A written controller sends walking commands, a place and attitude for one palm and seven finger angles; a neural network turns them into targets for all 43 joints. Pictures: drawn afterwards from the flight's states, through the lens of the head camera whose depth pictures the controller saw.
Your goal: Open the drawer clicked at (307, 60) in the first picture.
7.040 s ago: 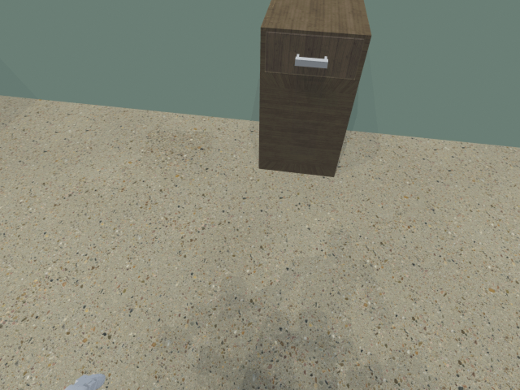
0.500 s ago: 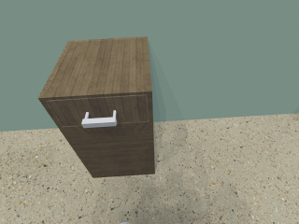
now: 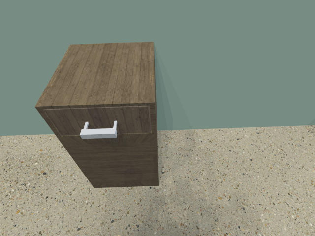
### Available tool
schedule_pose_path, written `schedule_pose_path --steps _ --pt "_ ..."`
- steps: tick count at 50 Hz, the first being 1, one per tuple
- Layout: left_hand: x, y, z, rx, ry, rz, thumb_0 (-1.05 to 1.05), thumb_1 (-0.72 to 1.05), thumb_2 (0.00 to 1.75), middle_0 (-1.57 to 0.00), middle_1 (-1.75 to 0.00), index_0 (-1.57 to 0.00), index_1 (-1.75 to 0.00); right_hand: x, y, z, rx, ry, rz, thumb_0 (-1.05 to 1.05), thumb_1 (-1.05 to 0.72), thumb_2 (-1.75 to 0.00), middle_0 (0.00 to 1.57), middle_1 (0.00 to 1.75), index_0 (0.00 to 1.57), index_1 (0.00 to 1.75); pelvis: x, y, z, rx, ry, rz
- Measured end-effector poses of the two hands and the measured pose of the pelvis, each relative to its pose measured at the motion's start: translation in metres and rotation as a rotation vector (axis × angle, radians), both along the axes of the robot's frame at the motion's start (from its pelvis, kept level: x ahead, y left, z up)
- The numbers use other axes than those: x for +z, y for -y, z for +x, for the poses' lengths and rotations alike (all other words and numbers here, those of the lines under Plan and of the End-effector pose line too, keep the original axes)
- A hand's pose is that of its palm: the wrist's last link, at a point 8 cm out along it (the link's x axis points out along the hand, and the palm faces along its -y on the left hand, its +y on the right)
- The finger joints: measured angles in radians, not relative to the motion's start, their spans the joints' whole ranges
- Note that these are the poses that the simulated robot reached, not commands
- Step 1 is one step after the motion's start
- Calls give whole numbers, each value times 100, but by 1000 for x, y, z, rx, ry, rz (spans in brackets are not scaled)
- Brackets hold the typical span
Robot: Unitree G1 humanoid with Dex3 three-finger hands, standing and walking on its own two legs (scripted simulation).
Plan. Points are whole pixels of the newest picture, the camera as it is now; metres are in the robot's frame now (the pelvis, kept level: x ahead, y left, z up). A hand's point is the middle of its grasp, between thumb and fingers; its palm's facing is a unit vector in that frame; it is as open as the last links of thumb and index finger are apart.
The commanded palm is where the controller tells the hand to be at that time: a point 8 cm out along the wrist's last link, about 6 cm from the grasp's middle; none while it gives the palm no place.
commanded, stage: come to a stop and stand still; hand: left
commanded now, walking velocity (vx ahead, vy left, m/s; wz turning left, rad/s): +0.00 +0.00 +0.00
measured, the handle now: (100, 128) +0.50 +0.25 -0.10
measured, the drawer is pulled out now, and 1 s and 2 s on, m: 0.00 0.00 0.00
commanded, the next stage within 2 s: look again from close up in 0.92 s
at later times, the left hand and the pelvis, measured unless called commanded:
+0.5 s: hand out of the picture +0.03 +0.16 -0.17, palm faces +0.04 -0.98 -0.21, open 7.4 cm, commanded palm none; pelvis +0.04 -0.01 +0.00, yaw +0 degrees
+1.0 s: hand out of the picture +0.04 +0.15 -0.17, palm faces +0.06 -0.98 -0.21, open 7.4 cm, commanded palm none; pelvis +0.06 -0.01 +0.00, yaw +1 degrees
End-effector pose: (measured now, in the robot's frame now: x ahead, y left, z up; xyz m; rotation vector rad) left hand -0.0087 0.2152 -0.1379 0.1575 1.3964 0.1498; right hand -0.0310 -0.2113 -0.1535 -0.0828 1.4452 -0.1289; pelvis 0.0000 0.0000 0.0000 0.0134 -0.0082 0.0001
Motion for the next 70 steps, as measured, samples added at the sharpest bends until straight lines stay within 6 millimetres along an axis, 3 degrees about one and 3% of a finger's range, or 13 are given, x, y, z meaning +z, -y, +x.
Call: schedule_pose_path --steps 11,20,32,41,70 --pt "-4 14 0 35 -45 -30 0 90 90 -20 -30 -20 -30 6 17 70 41 99 -49 1 -92 -90 20 30 19 30 2 3 22 -3 -3 5" --pt "-2 7 17 39 -38 -6 0 90 90 -20 -30 -20 -30 8 19 100 54 130 -54 1 -92 -90 20 30 19 30 2 6 38 -2 -6 10" --pt "1 1 42 34 -7 25 0 90 90 -20 -30 -20 -30 4 21 98 49 81 -44 1 -92 -90 20 30 20 30 2 9 51 2 -6 16" --pt "0 7 49 35 -3 20 0 90 90 -20 -30 -20 -30 3 20 89 40 43 -35 1 -92 -90 20 30 20 30 2 12 56 6 -4 17" --pt "-1 17 19 78 -67 -8 0 90 90 -20 -30 -20 -30 7 21 93 58 36 -48 1 -92 -90 20 30 20 30 3 12 56 19 1 14"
